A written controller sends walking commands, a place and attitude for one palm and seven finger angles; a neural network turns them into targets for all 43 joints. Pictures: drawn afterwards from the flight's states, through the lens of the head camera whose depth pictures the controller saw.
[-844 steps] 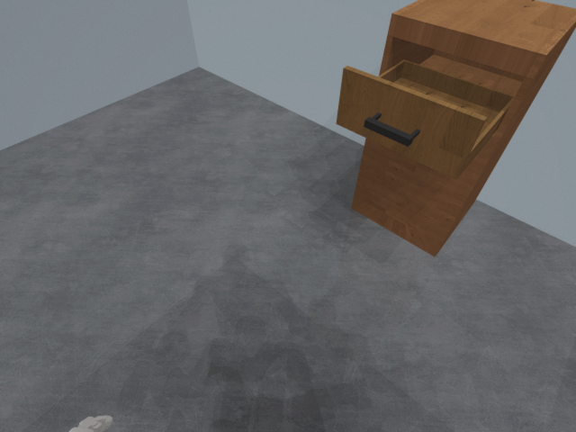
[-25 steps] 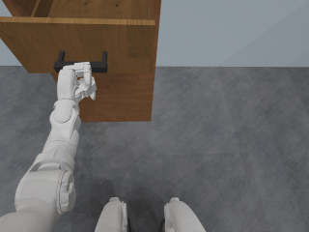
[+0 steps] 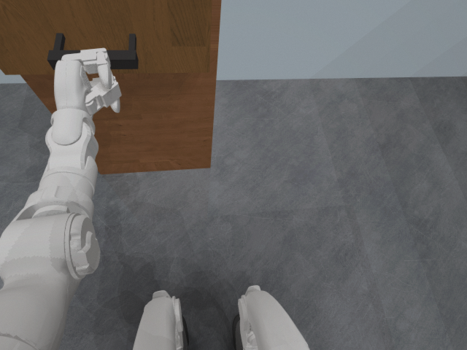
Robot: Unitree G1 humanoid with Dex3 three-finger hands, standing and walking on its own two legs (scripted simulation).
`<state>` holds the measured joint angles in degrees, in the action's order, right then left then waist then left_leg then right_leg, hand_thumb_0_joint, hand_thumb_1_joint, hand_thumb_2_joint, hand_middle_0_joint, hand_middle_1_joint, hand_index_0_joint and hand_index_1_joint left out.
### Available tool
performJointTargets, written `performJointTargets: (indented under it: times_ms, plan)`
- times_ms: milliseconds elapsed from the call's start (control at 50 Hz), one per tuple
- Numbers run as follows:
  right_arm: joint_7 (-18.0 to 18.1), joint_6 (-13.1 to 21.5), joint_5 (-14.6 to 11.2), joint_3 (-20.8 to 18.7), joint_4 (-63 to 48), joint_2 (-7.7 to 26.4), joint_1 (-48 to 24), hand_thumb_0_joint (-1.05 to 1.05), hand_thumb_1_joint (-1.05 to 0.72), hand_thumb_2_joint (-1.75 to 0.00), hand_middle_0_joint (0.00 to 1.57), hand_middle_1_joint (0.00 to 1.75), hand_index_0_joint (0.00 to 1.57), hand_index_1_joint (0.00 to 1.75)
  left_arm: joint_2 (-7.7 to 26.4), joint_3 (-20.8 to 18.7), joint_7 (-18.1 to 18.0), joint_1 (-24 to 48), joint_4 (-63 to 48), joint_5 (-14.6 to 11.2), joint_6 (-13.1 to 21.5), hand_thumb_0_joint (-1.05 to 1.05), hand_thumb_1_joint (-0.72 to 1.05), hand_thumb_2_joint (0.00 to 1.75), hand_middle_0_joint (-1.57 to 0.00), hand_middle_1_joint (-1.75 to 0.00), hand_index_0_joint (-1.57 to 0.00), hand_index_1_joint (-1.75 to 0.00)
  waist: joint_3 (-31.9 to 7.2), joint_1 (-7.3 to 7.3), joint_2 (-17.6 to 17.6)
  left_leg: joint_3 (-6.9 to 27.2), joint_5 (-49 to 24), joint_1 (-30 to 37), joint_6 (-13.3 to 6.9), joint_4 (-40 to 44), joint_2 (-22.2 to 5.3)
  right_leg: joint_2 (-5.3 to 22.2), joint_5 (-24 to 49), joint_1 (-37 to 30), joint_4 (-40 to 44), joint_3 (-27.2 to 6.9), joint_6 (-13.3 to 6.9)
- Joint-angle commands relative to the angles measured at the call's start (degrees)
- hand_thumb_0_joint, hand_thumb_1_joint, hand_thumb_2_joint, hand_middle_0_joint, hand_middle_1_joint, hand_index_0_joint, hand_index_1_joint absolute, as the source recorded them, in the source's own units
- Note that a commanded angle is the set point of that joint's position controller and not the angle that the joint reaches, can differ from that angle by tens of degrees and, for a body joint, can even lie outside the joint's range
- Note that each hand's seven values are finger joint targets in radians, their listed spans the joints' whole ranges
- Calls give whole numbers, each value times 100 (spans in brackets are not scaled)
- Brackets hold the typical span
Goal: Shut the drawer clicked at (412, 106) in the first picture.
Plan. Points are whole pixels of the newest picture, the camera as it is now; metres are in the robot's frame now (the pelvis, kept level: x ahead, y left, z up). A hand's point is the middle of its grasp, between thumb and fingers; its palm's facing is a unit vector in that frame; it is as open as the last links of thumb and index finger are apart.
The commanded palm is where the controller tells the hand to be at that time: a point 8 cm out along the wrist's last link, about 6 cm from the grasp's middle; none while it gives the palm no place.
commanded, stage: push the drawer shut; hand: left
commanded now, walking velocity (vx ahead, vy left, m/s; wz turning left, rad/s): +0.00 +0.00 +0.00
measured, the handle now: (96, 50) +0.62 +0.17 +0.06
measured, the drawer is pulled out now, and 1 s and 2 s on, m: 0.07 0.00 0.00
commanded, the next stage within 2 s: pull the fist back off the drawer in 0.88 s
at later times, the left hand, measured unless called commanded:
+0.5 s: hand (116, 60) +0.59 +0.13 +0.06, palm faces +0.01 -1.00 -0.03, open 3.4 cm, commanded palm +0.59 +0.16 +0.06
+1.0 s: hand (110, 50) +0.61 +0.14 +0.06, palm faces +0.00 -1.00 -0.04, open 3.4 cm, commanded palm +0.64 +0.14 +0.06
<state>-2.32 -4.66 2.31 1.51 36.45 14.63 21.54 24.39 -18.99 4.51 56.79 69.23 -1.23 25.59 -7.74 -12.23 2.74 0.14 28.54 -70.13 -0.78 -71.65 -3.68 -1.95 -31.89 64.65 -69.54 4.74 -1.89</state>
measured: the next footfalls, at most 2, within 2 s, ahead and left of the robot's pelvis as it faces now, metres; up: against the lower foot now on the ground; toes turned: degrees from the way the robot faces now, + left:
none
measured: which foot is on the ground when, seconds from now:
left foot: down 0.00-1.00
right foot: down 0.00-1.00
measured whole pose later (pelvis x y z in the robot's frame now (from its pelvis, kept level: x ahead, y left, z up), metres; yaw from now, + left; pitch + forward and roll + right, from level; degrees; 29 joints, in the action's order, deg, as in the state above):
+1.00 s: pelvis -0.01 +0.01 -0.03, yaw -2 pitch +33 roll -7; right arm -2.3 -1.7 4.5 5.4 36.7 14.3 25.1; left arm 39.6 -18.7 4.5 79.9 80.6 5.7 17.3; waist -6.1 -19.7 3.6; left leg 3.7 28.4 -82.9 -1.1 -77.7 -4.4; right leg -3.1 -30.9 75.1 -72.6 7.8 -1.8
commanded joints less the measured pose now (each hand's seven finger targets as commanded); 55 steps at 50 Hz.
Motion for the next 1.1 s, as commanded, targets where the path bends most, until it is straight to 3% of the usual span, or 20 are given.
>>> performJointTargets:
  times_ms: [0, 40, 60, 100, 140, 200, 240, 260, 340, 380, 440, 500, 560, 640, 700, 840, 920, 940, 1020, 1080]
  plan:
    - [31, 67, 49, -347, -142, 1058, 1174, 0, -90, -90, 20, 30, 20, 30, 1322, -194, -35, 3145, -1192, -10, 383, 0, 90, 90, -140, -160, -140, -160, -3035, -302, 710, 379, -2058, 2684, -183, 497, 211, -153, 1922, -713, 991, -357, 68]
    - [38, 46, 48, -334, -157, 1082, 1226, 0, -90, -90, 20, 30, 20, 30, 1555, -331, -41, 3177, -1116, 37, 330, 0, 90, 90, -140, -160, -140, -160, -3097, -276, 656, 369, -2080, 2556, -185, 469, 210, -165, 1963, -826, 986, -375, 74]
    - [42, 41, 51, -328, -161, 1082, 1227, 0, -90, -90, 20, 30, 20, 30, 1500, -262, -31, 3283, -1080, 44, 296, 0, 90, 90, -140, -160, -140, -160, -3054, -356, 621, 382, -2006, 2517, -196, 461, 199, -163, 1902, -762, 996, -369, 87]
    - [26, 58, 78, -323, -155, 1081, 1290, 0, -90, -90, 20, 30, 20, 30, 1479, -230, -26, 3509, -1225, 58, 313, 0, 90, 90, -140, -160, -140, -160, -3200, -347, 909, 439, -2176, 2748, -186, 456, 193, -172, 1937, -628, 932, -336, 55]
    - [24, 37, 76, -326, -132, 1121, 1325, 0, -90, -90, 20, 30, 20, 30, 1629, -345, -38, 3447, -1098, 80, 271, 0, 90, 90, -140, -160, -140, -160, -3236, -351, 833, 467, -2209, 2808, -172, 435, 164, -178, 1901, -546, 951, -309, 56]
    - [-6, 46, 110, -325, -110, 1103, 1396, 0, -90, -90, 20, 30, 20, 30, 1484, -198, -45, 3746, -1196, 118, 253, 0, 90, 90, -140, -160, -140, -160, -3293, -433, 1104, 509, -2410, 2990, -174, 392, 157, -191, 1983, -360, 898, -280, 42]
    - [6, 20, 119, -317, -87, 1146, 1468, 0, -90, -90, 20, 30, 20, 30, 1853, -469, -72, 3695, -1102, 156, 211, 0, 90, 90, -140, -160, -140, -160, -3395, -387, 936, 523, -2479, 2907, -168, 371, 135, -205, 2051, -504, 877, -269, 46]
    - [-4, 20, 118, -303, -98, 1117, 1449, 0, -90, -90, 20, 30, 20, 30, 1646, -264, -54, 3795, -1075, 172, 169, 0, 90, 90, -140, -160, -140, -160, -3305, -480, 983, 495, -2436, 2824, -182, 364, 152, -204, 2074, -486, 906, -286, 60]
    - [-3, 15, 145, -281, -62, 1156, 1547, 0, -90, -90, 20, 30, 20, 30, 1888, -361, -104, 4149, -1022, 270, 119, 0, 90, 90, -140, -160, -140, -160, -3277, -537, 1134, 554, -2359, 2831, -179, 326, 120, -215, 1882, -263, 878, -260, 47]
    - [-18, 27, 157, -266, -26, 1145, 1590, 0, -90, -90, 20, 30, 20, 30, 1779, -254, -112, 4202, -861, 304, 53, 0, 90, 90, -140, -160, -140, -160, -3157, -614, 1087, 573, -2331, 2769, -185, 305, 110, -225, 1835, -174, 885, -226, 43]
    - [-29, 47, 180, -267, 0, 1172, 1667, 0, -90, -90, 20, 30, 20, 30, 1932, -330, -128, 4431, -923, 351, 61, 0, 90, 90, -140, -160, -140, -160, -3367, -619, 1298, 630, -2457, 2948, -172, 261, 97, -227, 1839, -52, 840, -209, 25]
    - [-41, 65, 213, -254, 21, 1163, 1729, 0, -90, -90, 20, 30, 20, 30, 1886, -237, -146, 4729, -953, 387, 27, 0, 90, 90, -140, -160, -140, -160, -3403, -747, 1430, 666, -2556, 2997, -187, 215, 89, -238, 1907, 46, 800, -198, 23]
    - [-30, 60, 211, -214, 34, 1198, 1795, 0, -90, -90, 20, 30, 20, 30, 2202, -400, -157, 4796, -821, 429, -84, 0, 90, 90, -140, -160, -140, -160, -3392, -780, 1250, 633, -2501, 2741, -210, 172, 77, -250, 1950, -104, 810, -202, 41]
    - [-36, 74, 214, -190, 18, 1202, 1856, 0, -90, -90, 20, 30, 20, 30, 2398, -462, -127, 4935, -826, 501, -154, 0, 90, 90, -140, -160, -140, -160, -3527, -765, 1528, 658, -2636, 2818, -196, 123, 71, -258, 2022, -63, 759, -192, 12]
    - [-34, 115, 223, -185, 72, 1176, 1916, 0, -90, -90, 20, 30, 20, 30, 2278, -320, -116, 5379, -884, 499, -186, 0, 90, 90, -140, -160, -140, -160, -3446, -947, 1498, 668, -2494, 2694, -232, 68, 67, -273, 1966, 12, 785, -209, 30]
    - [19, 218, 231, -94, 134, 1211, 1942, 0, -90, -90, 20, 30, 20, 30, 2295, -71, -158, 5879, -574, 584, -315, 0, 90, 90, -140, -160, -140, -160, -3109, -1192, 1729, 711, -1925, 2482, -244, 30, 52, -283, 1411, 522, 818, -179, 33]
    - [66, 311, 232, -43, 124, 1244, 1938, 0, -90, -90, 20, 30, 20, 30, 2479, -67, -134, 6071, -558, 590, -333, 0, 90, 90, -140, -160, -140, -160, -3213, -1256, 1862, 734, -1711, 2397, -253, -13, 43, -285, 1246, 627, 772, -183, 20]
    - [83, 326, 226, -19, 136, 1241, 1921, 0, -90, -90, 20, 30, 20, 30, 2412, 3, -128, 6016, -352, 593, -393, 0, 90, 90, -140, -160, -140, -160, -3004, -1314, 1749, 727, -1515, 2223, -262, 4, 46, -291, 1135, 651, 807, -184, 29]
    - [94, 383, 249, 0, 80, 1261, 1928, 0, -90, -90, 20, 30, 20, 30, 2546, -33, -101, 6122, -611, 607, -431, 0, 90, 90, -140, -160, -140, -160, -3311, -1222, 2050, 790, -1582, 2437, -244, 15, 37, -279, 1148, 694, 700, -131, -1]
    - [81, 397, 236, 8, 47, 1272, 1899, 0, -90, -90, 20, 30, 20, 30, 2577, -95, -61, 5981, -535, 581, -559, 0, 90, 90, -140, -160, -140, -160, -3225, -1169, 1949, 771, -1394, 2280, -240, 24, 39, -275, 1061, 624, 724, -134, 5]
